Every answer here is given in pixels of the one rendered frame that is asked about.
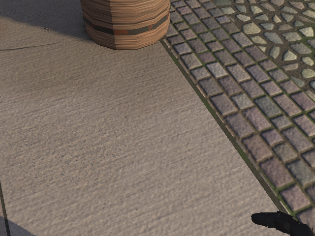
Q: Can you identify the right robot hand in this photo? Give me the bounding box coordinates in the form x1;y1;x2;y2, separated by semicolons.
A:
251;210;315;236

